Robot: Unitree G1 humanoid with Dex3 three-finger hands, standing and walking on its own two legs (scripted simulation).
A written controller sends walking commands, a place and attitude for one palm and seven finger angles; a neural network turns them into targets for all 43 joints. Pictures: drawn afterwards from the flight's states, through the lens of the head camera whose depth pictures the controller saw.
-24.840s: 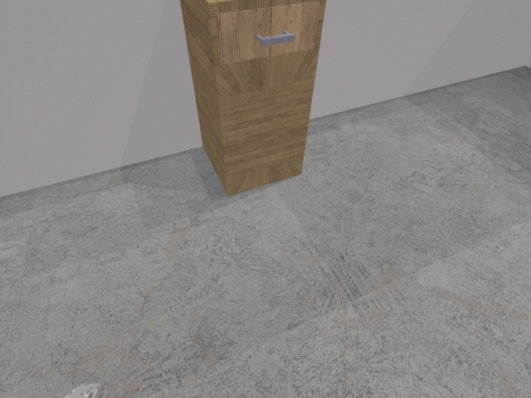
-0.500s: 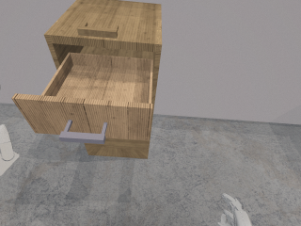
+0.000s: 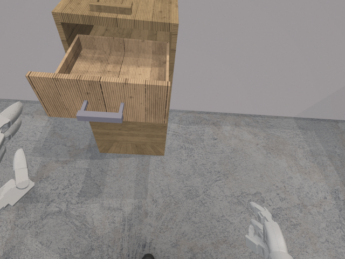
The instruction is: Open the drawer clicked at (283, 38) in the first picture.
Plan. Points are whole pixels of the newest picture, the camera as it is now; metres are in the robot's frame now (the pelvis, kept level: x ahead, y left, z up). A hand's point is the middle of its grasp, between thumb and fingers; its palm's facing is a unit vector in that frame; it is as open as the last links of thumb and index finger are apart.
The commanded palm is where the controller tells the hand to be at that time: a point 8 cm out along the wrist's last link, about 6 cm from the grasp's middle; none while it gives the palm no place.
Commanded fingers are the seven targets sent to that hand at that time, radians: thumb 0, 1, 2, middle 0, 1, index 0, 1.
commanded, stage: step back with the hand held close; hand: left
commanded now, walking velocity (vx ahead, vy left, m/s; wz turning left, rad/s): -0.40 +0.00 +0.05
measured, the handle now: (102, 111) +0.49 +0.25 +0.01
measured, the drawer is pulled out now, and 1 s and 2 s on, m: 0.30 0.30 0.30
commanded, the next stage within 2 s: stop stepping back and stand still in 0.04 s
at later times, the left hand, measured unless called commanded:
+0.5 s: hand out of the picture +0.03 +0.24 +0.18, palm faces +0.47 -0.79 -0.39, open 7.4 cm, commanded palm -0.03 +0.27 +0.19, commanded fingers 0.00 0.90 0.90 -0.20 -0.30 -0.20 -0.30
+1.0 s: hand out of the picture +0.01 +0.23 +0.17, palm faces +0.46 -0.78 -0.42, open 7.4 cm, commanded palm -0.06 +0.27 +0.19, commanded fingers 0.00 0.90 0.90 -0.20 -0.30 -0.20 -0.30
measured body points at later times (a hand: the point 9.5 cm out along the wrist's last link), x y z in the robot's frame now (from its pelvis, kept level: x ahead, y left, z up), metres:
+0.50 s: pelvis -0.15 -0.01 -0.01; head -0.17 +0.01 +0.44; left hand +0.00 +0.28 +0.20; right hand -0.02 -0.26 -0.09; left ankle -0.12 +0.10 -0.74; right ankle -0.17 -0.12 -0.72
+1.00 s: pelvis -0.17 -0.01 -0.01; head -0.18 -0.01 +0.44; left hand -0.02 +0.27 +0.20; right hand -0.01 -0.26 -0.09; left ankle -0.14 +0.12 -0.75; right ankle -0.17 -0.11 -0.74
